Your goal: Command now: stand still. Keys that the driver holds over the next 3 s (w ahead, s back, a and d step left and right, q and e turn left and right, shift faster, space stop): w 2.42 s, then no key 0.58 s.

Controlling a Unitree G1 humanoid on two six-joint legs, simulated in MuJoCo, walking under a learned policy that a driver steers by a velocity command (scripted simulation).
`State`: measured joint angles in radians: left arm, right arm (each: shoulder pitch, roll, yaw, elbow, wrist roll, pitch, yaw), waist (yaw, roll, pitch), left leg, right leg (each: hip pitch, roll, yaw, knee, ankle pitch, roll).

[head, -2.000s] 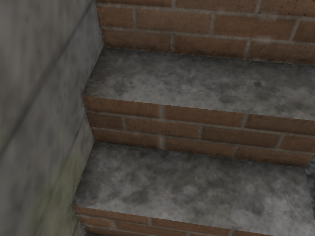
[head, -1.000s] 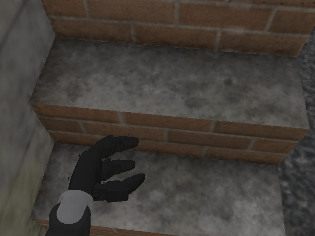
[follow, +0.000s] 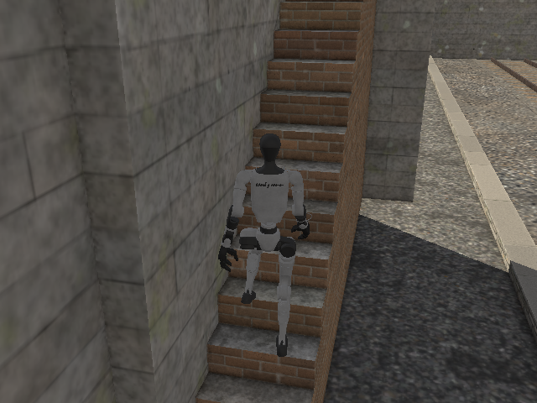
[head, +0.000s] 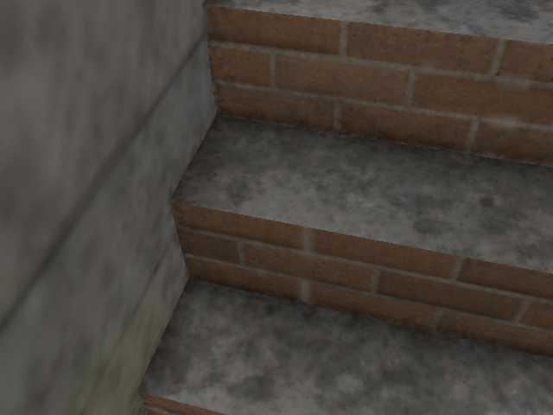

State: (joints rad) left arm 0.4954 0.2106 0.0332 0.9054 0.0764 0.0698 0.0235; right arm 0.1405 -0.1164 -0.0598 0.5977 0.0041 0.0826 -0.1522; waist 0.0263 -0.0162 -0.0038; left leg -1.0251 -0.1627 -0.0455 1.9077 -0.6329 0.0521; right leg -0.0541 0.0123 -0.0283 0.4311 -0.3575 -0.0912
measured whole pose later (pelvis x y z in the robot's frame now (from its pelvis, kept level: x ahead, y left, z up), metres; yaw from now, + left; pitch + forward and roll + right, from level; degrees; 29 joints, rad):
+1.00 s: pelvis -0.08 -0.02 +0.00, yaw +0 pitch +1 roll -1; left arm 0.33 0.14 0.02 0.93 0.02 -0.06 0.01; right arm 0.34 -0.20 -0.02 0.87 0.00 0.01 -0.09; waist 0.00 0.03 -0.01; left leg -0.33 0.08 0.04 0.53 -0.22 0.00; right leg -0.24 0.02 0.02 0.48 -0.25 -0.01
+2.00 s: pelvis -0.09 +0.00 +0.00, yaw -1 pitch +1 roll -1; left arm 0.32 0.18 0.02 0.98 0.01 -0.05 0.00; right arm 0.35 -0.18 0.00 0.92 0.00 0.00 -0.12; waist 0.02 0.02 0.02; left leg -0.34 0.06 0.05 0.53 -0.21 0.01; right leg -0.26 -0.01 0.01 0.48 -0.24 -0.02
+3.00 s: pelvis -0.05 +0.01 +0.00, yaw -1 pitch +1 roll -1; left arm 0.16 0.18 -0.01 1.04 0.00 -0.03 0.03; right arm 0.40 -0.14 0.04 0.93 0.03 -0.06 -0.10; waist 0.01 -0.01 0.03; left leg -0.19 0.01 0.11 0.43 -0.26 0.04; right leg -0.17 -0.05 0.04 0.41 -0.25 -0.02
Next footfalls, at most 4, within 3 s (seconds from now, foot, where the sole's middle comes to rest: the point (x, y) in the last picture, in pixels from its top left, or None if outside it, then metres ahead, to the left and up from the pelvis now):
0.26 left None -0.01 0.12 -0.78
0.56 right None -0.04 -0.15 -0.77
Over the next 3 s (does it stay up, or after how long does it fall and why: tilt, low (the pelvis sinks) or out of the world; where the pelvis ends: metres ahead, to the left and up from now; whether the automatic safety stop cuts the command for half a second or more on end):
stays up -0.05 0.01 0.00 its command is cut before an obstacle from the start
